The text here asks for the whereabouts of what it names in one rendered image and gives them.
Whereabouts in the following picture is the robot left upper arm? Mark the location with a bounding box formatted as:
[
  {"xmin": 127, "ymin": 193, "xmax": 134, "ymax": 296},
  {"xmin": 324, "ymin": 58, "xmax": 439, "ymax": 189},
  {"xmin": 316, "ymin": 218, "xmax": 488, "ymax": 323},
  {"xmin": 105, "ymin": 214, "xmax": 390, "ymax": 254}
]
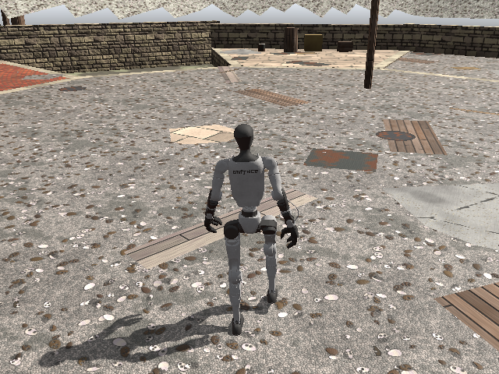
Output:
[{"xmin": 210, "ymin": 158, "xmax": 230, "ymax": 202}]

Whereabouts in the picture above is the right robot hand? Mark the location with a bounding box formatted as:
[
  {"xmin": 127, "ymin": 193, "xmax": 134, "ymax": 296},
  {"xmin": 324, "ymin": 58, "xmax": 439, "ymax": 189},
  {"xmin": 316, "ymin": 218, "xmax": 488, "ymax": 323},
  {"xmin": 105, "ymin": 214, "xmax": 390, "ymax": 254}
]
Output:
[{"xmin": 281, "ymin": 225, "xmax": 299, "ymax": 249}]

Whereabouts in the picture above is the left robot hand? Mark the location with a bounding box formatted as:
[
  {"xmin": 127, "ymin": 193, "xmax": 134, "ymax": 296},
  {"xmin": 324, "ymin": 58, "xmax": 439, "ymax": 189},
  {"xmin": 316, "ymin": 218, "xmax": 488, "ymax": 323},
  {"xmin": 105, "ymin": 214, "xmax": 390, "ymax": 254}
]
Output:
[{"xmin": 204, "ymin": 217, "xmax": 222, "ymax": 233}]

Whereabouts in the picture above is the right robot forearm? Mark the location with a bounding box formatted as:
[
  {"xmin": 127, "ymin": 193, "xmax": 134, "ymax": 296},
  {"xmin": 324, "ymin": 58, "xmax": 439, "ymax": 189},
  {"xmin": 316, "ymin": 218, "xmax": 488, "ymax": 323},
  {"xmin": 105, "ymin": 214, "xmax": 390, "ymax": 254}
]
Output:
[{"xmin": 277, "ymin": 189, "xmax": 296, "ymax": 228}]

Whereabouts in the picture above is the robot right upper arm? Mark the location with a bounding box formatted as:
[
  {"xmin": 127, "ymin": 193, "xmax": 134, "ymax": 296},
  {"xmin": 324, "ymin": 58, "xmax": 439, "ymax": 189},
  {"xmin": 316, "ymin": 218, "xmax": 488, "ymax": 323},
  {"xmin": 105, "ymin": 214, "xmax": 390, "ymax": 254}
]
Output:
[{"xmin": 262, "ymin": 157, "xmax": 284, "ymax": 201}]

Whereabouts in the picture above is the left robot forearm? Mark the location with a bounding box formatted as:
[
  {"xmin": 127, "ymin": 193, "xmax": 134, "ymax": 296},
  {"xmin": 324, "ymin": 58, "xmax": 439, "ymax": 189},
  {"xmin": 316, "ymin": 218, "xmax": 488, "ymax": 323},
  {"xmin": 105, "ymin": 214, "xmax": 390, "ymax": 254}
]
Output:
[{"xmin": 205, "ymin": 190, "xmax": 218, "ymax": 219}]

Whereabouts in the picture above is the right robot thigh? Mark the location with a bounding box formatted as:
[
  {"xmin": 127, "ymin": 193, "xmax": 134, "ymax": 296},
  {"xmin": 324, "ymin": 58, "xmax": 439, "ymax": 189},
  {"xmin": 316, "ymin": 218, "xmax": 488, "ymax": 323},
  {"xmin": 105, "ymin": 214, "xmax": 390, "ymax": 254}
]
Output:
[{"xmin": 260, "ymin": 215, "xmax": 277, "ymax": 256}]

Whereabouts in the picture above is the robot torso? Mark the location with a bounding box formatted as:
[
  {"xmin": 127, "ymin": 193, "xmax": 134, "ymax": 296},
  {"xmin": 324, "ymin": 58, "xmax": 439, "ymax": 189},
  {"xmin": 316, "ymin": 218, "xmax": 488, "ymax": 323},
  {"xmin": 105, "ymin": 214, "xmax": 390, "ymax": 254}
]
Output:
[{"xmin": 228, "ymin": 154, "xmax": 265, "ymax": 234}]

